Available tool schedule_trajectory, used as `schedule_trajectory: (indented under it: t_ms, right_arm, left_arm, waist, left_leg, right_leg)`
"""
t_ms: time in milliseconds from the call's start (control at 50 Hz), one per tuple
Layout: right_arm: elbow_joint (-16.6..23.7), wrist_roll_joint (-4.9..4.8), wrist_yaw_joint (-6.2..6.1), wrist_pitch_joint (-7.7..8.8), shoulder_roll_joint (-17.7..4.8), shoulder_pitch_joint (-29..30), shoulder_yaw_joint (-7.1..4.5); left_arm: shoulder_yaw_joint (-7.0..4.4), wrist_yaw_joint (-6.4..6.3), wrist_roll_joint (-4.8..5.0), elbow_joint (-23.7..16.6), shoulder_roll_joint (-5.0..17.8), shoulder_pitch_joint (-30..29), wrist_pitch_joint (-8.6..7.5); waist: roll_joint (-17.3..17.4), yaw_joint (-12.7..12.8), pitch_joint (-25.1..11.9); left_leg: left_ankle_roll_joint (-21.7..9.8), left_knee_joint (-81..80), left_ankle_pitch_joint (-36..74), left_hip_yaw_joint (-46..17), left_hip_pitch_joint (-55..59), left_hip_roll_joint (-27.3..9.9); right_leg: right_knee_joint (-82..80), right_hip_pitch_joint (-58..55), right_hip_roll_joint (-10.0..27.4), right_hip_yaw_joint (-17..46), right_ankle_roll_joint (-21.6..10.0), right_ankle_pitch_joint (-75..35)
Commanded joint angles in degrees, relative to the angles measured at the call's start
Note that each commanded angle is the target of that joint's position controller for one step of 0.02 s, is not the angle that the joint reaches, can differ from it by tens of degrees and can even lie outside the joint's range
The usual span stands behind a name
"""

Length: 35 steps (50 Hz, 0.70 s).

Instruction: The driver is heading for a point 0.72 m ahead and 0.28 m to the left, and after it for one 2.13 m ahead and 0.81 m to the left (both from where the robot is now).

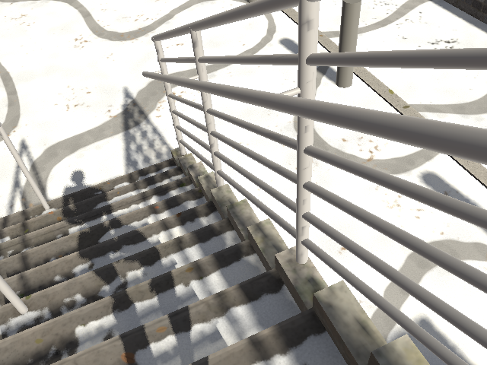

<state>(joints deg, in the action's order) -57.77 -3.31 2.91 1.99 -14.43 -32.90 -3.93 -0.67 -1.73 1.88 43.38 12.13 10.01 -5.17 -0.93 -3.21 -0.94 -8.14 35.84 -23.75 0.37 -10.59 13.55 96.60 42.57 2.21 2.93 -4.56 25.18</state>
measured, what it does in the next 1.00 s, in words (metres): goes down, turning left: right foot 0.17 m lower, then left foot 0.16 m lower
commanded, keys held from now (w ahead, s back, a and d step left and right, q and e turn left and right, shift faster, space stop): w+q+shift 0.88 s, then w+e+shift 0.12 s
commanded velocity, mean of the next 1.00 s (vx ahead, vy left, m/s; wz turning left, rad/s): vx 1.00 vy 0.00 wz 0.84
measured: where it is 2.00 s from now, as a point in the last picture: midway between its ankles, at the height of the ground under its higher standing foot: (122, 258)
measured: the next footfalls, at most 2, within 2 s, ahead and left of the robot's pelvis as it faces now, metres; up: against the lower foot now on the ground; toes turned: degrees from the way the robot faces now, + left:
right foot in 0.26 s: +0.43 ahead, -0.15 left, -0.17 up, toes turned +14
left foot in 0.64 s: +0.63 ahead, +0.11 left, -0.33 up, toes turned +36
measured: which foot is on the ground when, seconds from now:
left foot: down 0.00-0.26, up 0.28-0.62, down 0.64-0.98, up 1.00-1.00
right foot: up 0.00-0.24, down 0.26-0.64, up 0.66-0.96, down 0.98-1.00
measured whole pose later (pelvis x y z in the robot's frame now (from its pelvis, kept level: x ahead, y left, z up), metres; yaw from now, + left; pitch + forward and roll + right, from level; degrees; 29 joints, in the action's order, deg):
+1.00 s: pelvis +0.85 +0.18 -0.45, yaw +53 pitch -3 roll +0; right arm -53.3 1.8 -0.1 2.0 -14.3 -21.8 -2.6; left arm -2.2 1.5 0.1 45.2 14.9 14.4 -4.5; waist 0.3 2.8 -2.1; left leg -7.9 97.6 -39.9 -7.8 -16.4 12.7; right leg 37.9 18.1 1.1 3.8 -0.8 -3.9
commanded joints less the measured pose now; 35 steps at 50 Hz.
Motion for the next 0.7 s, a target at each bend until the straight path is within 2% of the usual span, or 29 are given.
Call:
schedule_trajectory:
  t_ms: [20, 40, 60, 100, 160, 180, 200, 220, 240, 260, 280, 300, 320, 340, 360, 380, 400, 420, 440, 460, 500, 540, 580, 600, 620, 640, 660, 680, 700]
  right_arm:
    - [10.6, 7.67, -4.18, 2.86, -11.7, 11.8, -1.30]
    - [8.4, 7.31, -4.94, 2.59, -13.0, 10.1, -1.91]
    - [7.4, 3.76, -5.48, 2.91, -8.5, 8.0, -0.73]
    - [5.2, 1.35, -4.60, 4.25, -1.6, 0.3, 1.61]
    - [3.2, 3.49, -4.63, 0.48, -1.8, -5.5, 1.70]
    - [3.0, 4.52, -5.48, -0.70, -4.5, -5.9, 0.94]
    - [1.4, 6.75, -5.97, -1.95, -2.3, -8.3, 1.51]
    - [1.1, 7.49, -6.11, -2.14, -3.1, -6.7, 1.60]
    - [1.6, 7.11, -5.65, -1.50, -4.3, -2.5, 1.10]
    - [3.5, 3.61, -4.87, 0.14, -5.8, 4.1, -0.42]
    - [4.9, -1.86, -5.27, 0.17, -2.0, -3.8, -0.18]
    - [5.7, -0.42, -5.13, 0.19, -2.6, -5.9, 1.08]
    - [4.7, 4.46, -5.10, -0.43, -3.2, 2.0, 0.27]
    - [6.6, 6.58, -4.25, -1.51, -0.7, 4.2, 0.43]
    - [8.2, 7.54, -3.35, -2.29, -1.7, 7.9, 0.05]
    - [8.9, 7.93, -2.27, -3.76, -1.7, 11.3, -0.40]
    - [13.2, 7.02, -1.06, -5.59, -1.0, 15.9, -0.15]
    - [14.4, 6.98, 0.76, -5.66, -1.3, 21.7, 0.11]
    - [16.0, 7.62, 1.01, -5.68, 1.1, 21.5, 0.81]
    - [13.0, 7.78, 0.44, -5.05, 0.0, 16.1, 0.58]
    - [16.0, 5.95, 0.23, -4.14, 0.6, 23.9, 1.16]
    - [15.2, 6.75, 1.65, -4.04, 2.2, 24.3, 2.86]
    - [11.0, 5.64, 0.27, -3.88, -0.4, 21.4, 2.48]
    - [7.7, 6.85, -1.20, -4.20, -4.3, 9.5, 0.46]
    - [5.4, 6.37, -2.33, -4.93, -8.4, -0.8, -0.79]
    - [2.7, 3.17, -2.63, -4.19, -12.4, -6.2, -2.70]
    - [1.0, 2.78, -2.42, -2.86, -17.7, -8.7, -3.75]
    - [1.1, 1.33, -3.18, -2.31, -18.5, -5.1, -3.52]
    - [4.8, 0.91, -3.03, -1.76, -13.8, 0.0, -2.62]
  left_arm:
    - [-0.60, 1.16, -7.97, -8.5, 7.1, -9.6, -0.23]
    - [-0.99, 1.27, -8.50, -4.1, 6.1, -3.0, 0.19]
    - [-1.28, 2.02, -8.13, -3.4, 7.5, -3.9, 0.09]
    - [-1.07, 2.83, -6.40, -4.3, 7.6, -11.8, -2.65]
    - [0.79, 3.45, -3.40, -6.3, -0.5, -16.5, -3.58]
    - [0.43, 2.34, -2.71, -4.9, 0.1, -14.2, -3.87]
    - [0.95, 0.97, -2.30, -6.2, -1.4, -14.8, -3.64]
    - [0.03, 0.70, -1.29, -3.9, 0.7, -6.8, -3.49]
    - [-2.37, 0.55, -1.68, -0.5, 4.6, 10.0, -3.18]
    - [-3.86, 0.55, -3.45, 4.8, 9.4, 24.0, -1.88]
    - [-5.70, 0.68, -4.71, 5.8, 14.0, 24.6, -1.70]
    - [-6.45, 2.09, -2.89, 5.0, 14.9, 21.1, -1.88]
    - [-5.17, 2.36, -2.95, 4.2, 8.0, 21.0, -1.56]
    - [-5.06, 2.00, -3.15, 4.7, 9.6, 15.8, -1.75]
    - [-3.44, 2.12, -1.05, 6.0, 5.8, 16.6, -2.21]
    - [-2.94, 1.96, -1.25, 6.3, 3.5, 15.7, -2.73]
    - [-2.11, 2.30, -0.46, 7.7, 3.3, 11.7, -3.32]
    - [-2.55, 1.80, -0.93, 6.6, 5.1, 8.3, -3.28]
    - [-3.82, 0.10, -1.03, 7.3, 9.1, 4.2, -2.94]
    - [-4.08, 0.25, -2.24, 7.3, 9.1, 5.5, -1.78]
    - [-2.61, -0.54, -0.94, 9.4, 2.3, 8.5, -4.26]
    - [-2.51, -1.47, -0.04, 8.4, 5.7, 7.8, -4.63]
    - [-2.40, -2.28, -1.30, 8.1, 6.8, 11.5, -1.63]
    - [-2.93, -1.49, -2.12, 7.5, 9.7, 8.7, -0.77]
    - [-2.94, -0.74, -2.94, 6.9, 10.4, 6.8, -0.51]
    - [-4.34, -2.17, -3.81, 7.3, 10.9, 2.1, 1.47]
    - [-2.89, -1.65, -7.00, 3.1, 7.2, -1.7, 3.24]
    - [-1.76, -2.36, -7.98, -0.7, 8.0, 1.7, 2.80]
    - [-1.95, -2.69, -8.11, -0.9, 9.6, 3.7, 1.94]
  waist:
    - [-8.8, 7.7, 12.0]
    - [-7.0, 9.0, 11.4]
    - [-7.2, 7.3, 10.0]
    - [-8.9, -0.5, 9.4]
    - [3.9, -7.3, 7.2]
    - [2.0, -7.1, 7.8]
    - [5.7, -7.3, 5.7]
    - [3.3, -2.8, 1.0]
    - [4.3, 8.5, -5.4]
    - [2.8, 15.0, -9.9]
    - [-7.8, 9.9, -15.7]
    - [-11.2, 7.1, -21.0]
    - [-0.2, 9.9, -10.7]
    - [-4.1, 6.1, -7.5]
    - [-2.3, 4.5, -3.0]
    - [-3.1, 4.3, 3.1]
    - [-2.7, -0.3, 11.0]
    - [0.3, -0.6, 11.3]
    - [-9.5, -2.5, 10.9]
    - [-8.9, -2.6, 6.9]
    - [-4.4, -2.2, 9.2]
    - [-3.8, -2.0, 8.4]
    - [-2.1, 0.1, 9.7]
    - [-3.1, -5.6, 3.5]
    - [-3.3, -11.7, -2.5]
    - [1.3, -16.2, -1.5]
    - [22.9, -14.5, 6.1]
    - [15.4, -7.4, -0.9]
    - [-0.7, -3.5, -5.2]
  left_leg:
    - [-12.9, -22.5, 16.4, -42.8, -31.6, -26.1]
    - [-12.8, -17.8, 25.1, -40.0, -32.3, -25.7]
    - [-11.0, -12.4, 19.3, -34.1, -23.9, -21.3]
    - [-8.5, -1.4, 16.5, -26.0, -13.8, -11.5]
    - [-5.8, 5.5, 24.2, -25.4, -9.7, -9.1]
    - [-5.2, 9.2, 28.3, -26.6, -4.1, -9.5]
    - [-4.1, 15.8, 26.0, -26.5, 2.9, -7.8]
    - [-4.0, 27.0, 24.1, -26.1, 2.9, -8.1]
    - [-2.8, 44.3, 25.3, -20.8, -3.8, -5.0]
    - [-0.6, 63.1, 0.2, -17.4, -26.2, -4.1]
    - [1.7, 79.3, -15.5, -13.1, -43.9, -5.7]
    - [1.8, 75.6, -9.0, -10.9, -49.3, -13.0]
    - [2.1, 65.7, -2.8, -9.5, -45.9, -15.1]
    - [2.5, 72.8, -0.8, -8.9, -48.1, -14.2]
    - [1.2, 65.3, 6.5, -8.2, -44.3, -17.3]
    - [0.9, 59.3, 13.0, -10.2, -42.1, -18.6]
    - [3.4, 48.6, 16.3, -6.8, -37.2, -19.5]
    - [3.8, 34.0, 22.7, -5.5, -27.6, -18.2]
    - [4.0, 27.7, 28.0, -1.9, -22.2, -17.2]
    - [3.7, 34.2, 31.9, 1.8, -21.1, -14.7]
    - [2.6, 15.5, 62.0, 1.6, -20.8, -16.7]
    - [1.8, 4.0, 64.6, 6.2, -6.9, -13.2]
    - [3.0, 4.3, 57.0, 12.1, 1.0, -10.2]
    - [-0.2, 14.0, 55.1, 14.2, 11.6, -8.2]
    - [-4.4, 12.7, 48.1, 10.1, 24.9, -9.7]
    - [-11.8, 0.9, 34.7, -6.7, 27.5, -15.9]
    - [-11.3, 4.1, 63.5, -3.6, 36.3, -15.6]
    - [-13.2, 5.3, 72.6, -14.6, 39.7, -19.1]
    - [-11.8, 0.4, 55.4, -20.0, 34.0, -22.0]
  right_leg:
    - [-34.8, -10.1, 6.4, 6.0, 5.2, -27.1]
    - [-30.8, -14.5, 6.5, 5.8, 4.8, -33.1]
    - [-36.6, -9.4, 8.3, 7.8, 3.9, -48.0]
    - [-57.2, -8.0, 4.6, 2.3, 2.6, -59.5]
    - [-69.0, -21.4, -1.6, -1.1, 5.1, -51.0]
    - [-73.1, -21.9, -2.7, -1.7, 5.9, -49.7]
    - [-78.4, -22.8, -0.4, 1.7, 5.2, -49.7]
    - [-77.6, -32.3, 0.9, 3.9, 4.6, -57.1]
    - [-75.5, -50.3, 0.8, -0.5, 4.9, -62.9]
    - [-64.8, -74.0, 6.9, 7.5, 3.0, -53.6]
    - [-51.3, -88.9, 23.9, 19.6, -0.8, -77.5]
    - [-53.2, -86.8, 28.2, 26.6, -2.3, -57.0]
    - [-58.2, -67.8, 22.3, 19.1, 1.7, -44.0]
    - [-59.3, -59.0, 27.0, 26.2, -2.1, -39.4]
    - [-62.1, -45.7, 24.2, 24.8, -1.3, -25.4]
    - [-61.7, -36.0, 22.3, 21.7, 0.3, -27.8]
    - [-61.9, -18.2, 17.6, 11.5, 2.5, -19.2]
    - [-65.9, -11.1, 13.6, 4.0, 4.1, -10.3]
    - [-66.9, -8.4, 15.5, 1.7, 4.2, -14.5]
    - [-60.8, -12.9, 16.6, 0.4, 3.7, -20.0]
    - [-53.3, -10.5, 12.4, -8.9, 7.5, -3.6]
    - [-54.0, -7.0, 8.2, -14.5, 7.4, -7.9]
    - [-43.6, -8.7, 10.0, -17.8, 7.6, -22.9]
    - [-29.7, -10.7, 12.2, -18.4, 8.0, -44.4]
    - [-15.4, -7.3, 11.2, -16.5, 8.1, -49.3]
    - [8.6, -4.1, 5.2, -14.0, 8.1, -31.6]
    - [30.0, 18.8, -2.5, -14.8, 6.9, 17.2]
    - [25.3, 23.3, 0.9, -7.1, 6.7, 13.7]
    - [16.2, 19.7, 3.8, -2.5, 4.5, 3.9]
Velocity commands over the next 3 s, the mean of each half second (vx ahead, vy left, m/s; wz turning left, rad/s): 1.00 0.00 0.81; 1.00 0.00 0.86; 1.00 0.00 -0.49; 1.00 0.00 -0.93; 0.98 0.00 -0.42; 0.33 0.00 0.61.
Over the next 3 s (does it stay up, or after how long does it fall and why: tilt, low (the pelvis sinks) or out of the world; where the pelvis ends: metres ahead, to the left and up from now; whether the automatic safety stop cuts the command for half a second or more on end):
stays up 2.29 0.78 -1.31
